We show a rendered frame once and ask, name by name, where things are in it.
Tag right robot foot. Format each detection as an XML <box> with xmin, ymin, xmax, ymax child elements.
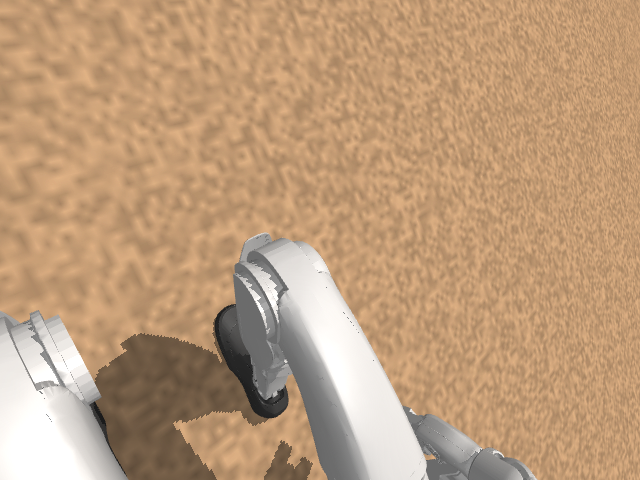
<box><xmin>215</xmin><ymin>304</ymin><xmax>288</xmax><ymax>418</ymax></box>

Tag right robot arm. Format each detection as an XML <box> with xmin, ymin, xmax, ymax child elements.
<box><xmin>468</xmin><ymin>447</ymin><xmax>537</xmax><ymax>480</ymax></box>

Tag left robot foot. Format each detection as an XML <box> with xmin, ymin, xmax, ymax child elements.
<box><xmin>90</xmin><ymin>402</ymin><xmax>126</xmax><ymax>475</ymax></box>

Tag right robot hand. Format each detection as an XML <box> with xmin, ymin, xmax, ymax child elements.
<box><xmin>402</xmin><ymin>406</ymin><xmax>483</xmax><ymax>480</ymax></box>

